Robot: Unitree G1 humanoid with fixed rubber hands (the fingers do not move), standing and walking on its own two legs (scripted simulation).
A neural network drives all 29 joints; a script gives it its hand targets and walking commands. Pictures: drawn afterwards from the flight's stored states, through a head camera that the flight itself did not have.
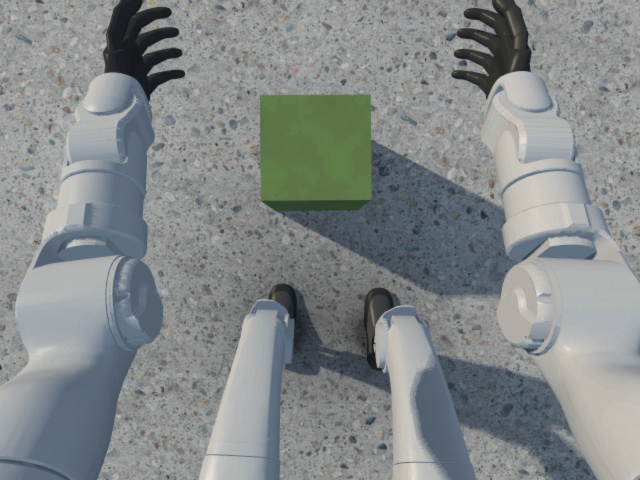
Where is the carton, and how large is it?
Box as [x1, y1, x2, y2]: [260, 94, 371, 210]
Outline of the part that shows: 370,94 260,95 261,200 275,210 357,209 370,200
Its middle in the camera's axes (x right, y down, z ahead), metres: +0.00 -0.18 +0.85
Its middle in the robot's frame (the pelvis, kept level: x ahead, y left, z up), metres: +0.52 +0.04 -0.53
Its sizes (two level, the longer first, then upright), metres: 0.210 0.200 0.250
